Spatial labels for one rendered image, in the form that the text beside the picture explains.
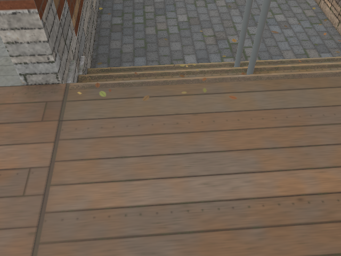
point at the stairs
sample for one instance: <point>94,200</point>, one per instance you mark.
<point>208,69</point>

